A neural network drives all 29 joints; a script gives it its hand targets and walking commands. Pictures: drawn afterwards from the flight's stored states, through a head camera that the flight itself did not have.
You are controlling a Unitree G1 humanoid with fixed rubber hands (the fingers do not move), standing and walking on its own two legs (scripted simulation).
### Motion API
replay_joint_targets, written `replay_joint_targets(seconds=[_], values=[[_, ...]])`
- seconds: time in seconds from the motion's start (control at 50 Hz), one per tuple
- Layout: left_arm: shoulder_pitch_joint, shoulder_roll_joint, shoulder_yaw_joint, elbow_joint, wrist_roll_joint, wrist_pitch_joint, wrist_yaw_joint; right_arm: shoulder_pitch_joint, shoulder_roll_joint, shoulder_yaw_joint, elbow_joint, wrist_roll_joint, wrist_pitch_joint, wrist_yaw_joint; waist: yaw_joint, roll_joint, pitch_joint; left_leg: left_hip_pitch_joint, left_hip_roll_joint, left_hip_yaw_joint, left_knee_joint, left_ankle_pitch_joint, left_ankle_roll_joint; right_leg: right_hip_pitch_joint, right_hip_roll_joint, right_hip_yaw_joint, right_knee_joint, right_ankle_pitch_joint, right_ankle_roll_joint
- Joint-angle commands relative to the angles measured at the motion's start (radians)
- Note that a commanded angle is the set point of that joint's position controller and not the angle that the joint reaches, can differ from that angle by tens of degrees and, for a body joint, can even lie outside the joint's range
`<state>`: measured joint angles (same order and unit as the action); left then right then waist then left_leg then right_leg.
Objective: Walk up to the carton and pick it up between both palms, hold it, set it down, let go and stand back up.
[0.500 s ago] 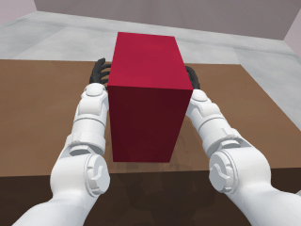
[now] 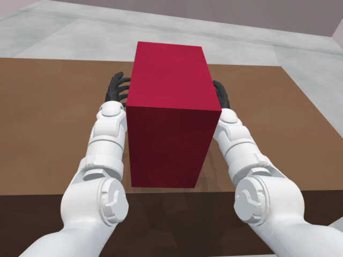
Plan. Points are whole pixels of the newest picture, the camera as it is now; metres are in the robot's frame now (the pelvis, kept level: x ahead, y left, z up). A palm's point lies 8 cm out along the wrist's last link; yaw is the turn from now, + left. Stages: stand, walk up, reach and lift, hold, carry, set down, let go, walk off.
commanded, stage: set down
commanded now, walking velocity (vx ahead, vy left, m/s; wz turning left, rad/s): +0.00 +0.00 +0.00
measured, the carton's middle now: (166, 116) +0.45 +0.02 +0.11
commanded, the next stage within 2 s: none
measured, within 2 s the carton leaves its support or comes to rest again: rests again in 0.58 s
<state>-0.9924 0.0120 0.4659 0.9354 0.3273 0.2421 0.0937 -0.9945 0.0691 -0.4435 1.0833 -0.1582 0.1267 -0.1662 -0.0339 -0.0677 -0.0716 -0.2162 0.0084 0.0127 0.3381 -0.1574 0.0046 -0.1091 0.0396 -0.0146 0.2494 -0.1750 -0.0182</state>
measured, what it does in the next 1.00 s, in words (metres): stands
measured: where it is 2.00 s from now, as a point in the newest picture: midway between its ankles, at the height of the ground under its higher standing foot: outside the picture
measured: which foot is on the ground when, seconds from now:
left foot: down 0.00-1.00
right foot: down 0.00-1.00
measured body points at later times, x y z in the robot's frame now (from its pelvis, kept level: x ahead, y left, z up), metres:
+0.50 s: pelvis +0.00 +0.00 +0.00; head +0.01 +0.04 +0.45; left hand +0.44 +0.15 +0.13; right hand +0.43 -0.11 +0.12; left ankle +0.01 +0.11 -0.75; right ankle -0.03 -0.10 -0.75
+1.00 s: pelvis +0.00 +0.01 +0.00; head +0.02 +0.04 +0.45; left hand +0.43 +0.15 +0.12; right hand +0.42 -0.11 +0.11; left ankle +0.01 +0.11 -0.75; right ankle -0.03 -0.10 -0.75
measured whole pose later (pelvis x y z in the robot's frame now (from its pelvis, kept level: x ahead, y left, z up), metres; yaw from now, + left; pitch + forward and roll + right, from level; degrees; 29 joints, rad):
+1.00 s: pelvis +0.00 +0.01 +0.00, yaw -1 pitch +2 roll -1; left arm -0.88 -0.08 0.55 0.83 0.44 0.15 0.04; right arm -0.86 0.18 -0.65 0.92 -0.40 -0.02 -0.06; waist 0.00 -0.08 -0.01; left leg -0.21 0.00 0.03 0.30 -0.14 0.02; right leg -0.12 0.03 0.00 0.25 -0.17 -0.01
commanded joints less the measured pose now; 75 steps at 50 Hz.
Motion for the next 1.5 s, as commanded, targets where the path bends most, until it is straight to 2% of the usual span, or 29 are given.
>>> replay_joint_targets(seconds=[0.0,0.02,0.06,0.08,0.1,0.2,0.34,0.42,0.5,0.54,0.6,0.68,0.76,0.78,0.82,0.88,0.92,1.02,1.1,1.14,1.2,1.22,1.28,1.3,1.34,1.4,1.42,1.46,1.48], values=[[-0.595,-0.511,-0.193,0.001,-0.038,-0.012,-0.148,-0.750,0.483,0.196,-0.205,-0.001,-0.100,0.151,0.003,0.105,-0.500,0.313,-0.014,0.048,0.027,0.341,-0.060,0.082,0.002,-0.061,0.029,0.476,0.081],[-0.591,-0.516,-0.193,-0.011,-0.036,-0.014,-0.147,-0.751,0.479,0.196,-0.215,-0.006,-0.103,0.155,0.000,0.103,-0.505,0.314,-0.014,0.046,0.024,0.340,-0.058,0.091,0.005,-0.065,0.036,0.483,0.080],[-0.569,-0.529,-0.192,0.010,-0.028,-0.020,-0.149,-0.758,0.483,0.191,-0.232,-0.019,-0.116,0.159,0.019,0.115,-0.510,0.294,-0.017,0.054,0.024,0.346,-0.059,0.099,0.002,-0.063,0.038,0.485,0.080],[-0.583,-0.530,-0.196,-0.012,-0.035,-0.027,-0.147,-0.750,0.488,0.188,-0.230,-0.023,-0.120,0.162,0.010,0.112,-0.534,0.305,-0.013,0.056,0.027,0.354,-0.061,0.099,0.002,-0.065,0.040,0.494,0.081],[-0.574,-0.512,-0.181,-0.010,-0.018,-0.031,-0.148,-0.726,0.498,0.189,-0.228,-0.035,-0.121,0.163,0.023,0.112,-0.517,0.300,-0.016,0.065,0.022,0.343,-0.057,0.105,0.000,-0.062,0.037,0.485,0.080],[-0.553,-0.513,-0.179,-0.017,-0.007,-0.041,-0.156,-0.683,0.490,0.159,-0.228,-0.080,-0.138,0.170,0.006,0.108,-0.484,0.284,-0.015,0.068,0.018,0.348,-0.057,0.109,-0.003,-0.066,0.041,0.502,0.082],[-0.511,-0.511,-0.180,-0.046,0.015,-0.047,-0.161,-0.631,0.501,0.150,-0.229,-0.113,-0.159,0.183,0.017,0.112,-0.491,0.300,-0.007,0.074,0.022,0.384,-0.059,0.104,-0.004,-0.071,0.040,0.491,0.078],[-0.494,-0.534,-0.187,-0.044,0.009,-0.059,-0.160,-0.661,0.507,0.157,-0.289,-0.123,-0.184,0.190,0.034,0.102,-0.520,0.289,-0.008,0.081,0.015,0.371,-0.051,0.118,-0.005,-0.072,0.041,0.476,0.077],[-0.495,-0.543,-0.196,-0.063,0.020,-0.067,-0.155,-0.612,0.496,0.136,-0.249,-0.154,-0.190,0.196,0.012,0.122,-0.508,0.335,-0.001,0.082,0.024,0.398,-0.066,0.071,-0.002,-0.080,0.028,0.432,0.068],[-0.461,-0.532,-0.179,-0.051,0.039,-0.064,-0.156,-0.585,0.504,0.131,-0.236,-0.153,-0.193,0.200,0.030,0.119,-0.467,0.327,-0.002,0.086,0.026,0.408,-0.063,0.070,-0.005,-0.079,0.025,0.427,0.069],[-0.462,-0.525,-0.173,-0.075,0.046,-0.071,-0.162,-0.582,0.515,0.130,-0.265,-0.166,-0.202,0.199,0.035,0.109,-0.487,0.275,-0.003,0.094,0.011,0.360,-0.053,0.113,-0.015,-0.070,0.034,0.441,0.074],[-0.453,-0.538,-0.183,-0.063,0.042,-0.087,-0.162,-0.558,0.513,0.119,-0.245,-0.192,-0.217,0.210,0.025,0.103,-0.501,0.297,0.001,0.091,0.016,0.388,-0.055,0.086,-0.010,-0.080,0.031,0.426,0.071],[-0.447,-0.534,-0.170,-0.074,0.060,-0.098,-0.156,-0.540,0.522,0.107,-0.247,-0.214,-0.230,0.215,0.040,0.104,-0.477,0.286,0.001,0.101,0.011,0.380,-0.053,0.084,-0.011,-0.081,0.028,0.399,0.069],[-0.438,-0.541,-0.171,-0.066,0.062,-0.095,-0.159,-0.532,0.515,0.091,-0.241,-0.221,-0.229,0.217,0.026,0.106,-0.466,0.296,0.002,0.099,0.005,0.373,-0.052,0.081,-0.014,-0.079,0.023,0.384,0.068],[-0.412,-0.537,-0.150,-0.062,0.073,-0.092,-0.161,-0.516,0.507,0.086,-0.239,-0.224,-0.229,0.220,0.035,0.094,-0.440,0.289,0.003,0.102,0.003,0.362,-0.046,0.080,-0.012,-0.077,0.020,0.369,0.070],[-0.401,-0.523,-0.144,-0.072,0.079,-0.086,-0.170,-0.481,0.507,0.074,-0.222,-0.239,-0.225,0.219,0.026,0.083,-0.404,0.270,0.003,0.105,-0.009,0.342,-0.043,0.093,-0.012,-0.078,0.018,0.350,0.073],[-0.381,-0.531,-0.133,-0.067,0.096,-0.083,-0.171,-0.467,0.508,0.063,-0.226,-0.245,-0.224,0.222,0.028,0.106,-0.399,0.267,0.001,0.108,-0.013,0.341,-0.042,0.096,-0.018,-0.079,0.017,0.347,0.070],[-0.379,-0.536,-0.143,-0.094,0.098,-0.095,-0.168,-0.440,0.515,0.041,-0.230,-0.265,-0.239,0.232,0.029,0.111,-0.415,0.307,0.003,0.110,-0.002,0.379,-0.047,0.055,-0.013,-0.088,0.013,0.324,0.070],[-0.349,-0.516,-0.104,-0.061,0.120,-0.093,-0.174,-0.433,0.504,0.034,-0.229,-0.282,-0.233,0.235,0.033,0.087,-0.357,0.275,0.005,0.113,-0.018,0.329,-0.034,0.079,-0.017,-0.085,0.011,0.305,0.075],[-0.339,-0.522,-0.109,-0.076,0.122,-0.097,-0.177,-0.408,0.522,0.042,-0.225,-0.281,-0.234,0.234,0.038,0.092,-0.352,0.258,-0.001,0.121,-0.017,0.341,-0.032,0.090,-0.018,-0.082,0.019,0.331,0.080],[-0.318,-0.522,-0.106,-0.071,0.119,-0.100,-0.182,-0.382,0.516,0.039,-0.226,-0.287,-0.236,0.230,0.020,0.076,-0.347,0.267,-0.001,0.116,-0.013,0.349,-0.031,0.083,-0.015,-0.084,0.026,0.343,0.083],[-0.309,-0.511,-0.091,-0.067,0.127,-0.100,-0.182,-0.379,0.515,0.043,-0.227,-0.288,-0.236,0.231,0.036,0.075,-0.324,0.258,-0.003,0.122,-0.014,0.355,-0.031,0.093,-0.017,-0.084,0.023,0.343,0.086],[-0.301,-0.527,-0.099,-0.061,0.129,-0.098,-0.182,-0.371,0.514,0.028,-0.220,-0.299,-0.238,0.236,0.023,0.083,-0.318,0.298,0.004,0.115,-0.014,0.354,-0.035,0.045,-0.010,-0.091,0.012,0.287,0.080],[-0.293,-0.535,-0.111,-0.091,0.120,-0.107,-0.177,-0.365,0.511,0.029,-0.242,-0.293,-0.250,0.237,0.029,0.089,-0.342,0.317,0.008,0.109,-0.006,0.394,-0.039,0.030,-0.008,-0.093,0.011,0.291,0.078],[-0.290,-0.521,-0.098,-0.070,0.136,-0.101,-0.174,-0.358,0.498,0.017,-0.221,-0.304,-0.247,0.239,0.031,0.084,-0.315,0.328,0.009,0.114,0.002,0.406,-0.040,0.017,-0.007,-0.099,0.004,0.274,0.074],[-0.276,-0.514,-0.072,-0.074,0.152,-0.094,-0.189,-0.325,0.504,0.005,-0.217,-0.325,-0.235,0.234,0.020,0.059,-0.278,0.296,0.005,0.118,-0.023,0.322,-0.027,0.043,-0.014,-0.092,-0.004,0.252,0.085],[-0.274,-0.510,-0.077,-0.071,0.151,-0.094,-0.191,-0.332,0.506,0.002,-0.234,-0.325,-0.234,0.234,0.017,0.070,-0.286,0.277,0.004,0.121,-0.026,0.308,-0.025,0.048,-0.017,-0.087,-0.002,0.254,0.084],[-0.269,-0.509,-0.075,-0.082,0.154,-0.097,-0.189,-0.317,0.504,0.017,-0.241,-0.318,-0.236,0.239,0.030,0.069,-0.286,0.280,0.003,0.121,-0.026,0.342,-0.027,0.048,-0.014,-0.093,0.006,0.274,0.086],[-0.263,-0.505,-0.061,-0.071,0.160,-0.095,-0.189,-0.305,0.499,0.001,-0.229,-0.328,-0.234,0.239,0.023,0.068,-0.265,0.290,0.003,0.119,-0.025,0.336,-0.026,0.046,-0.015,-0.095,0.002,0.266,0.089]])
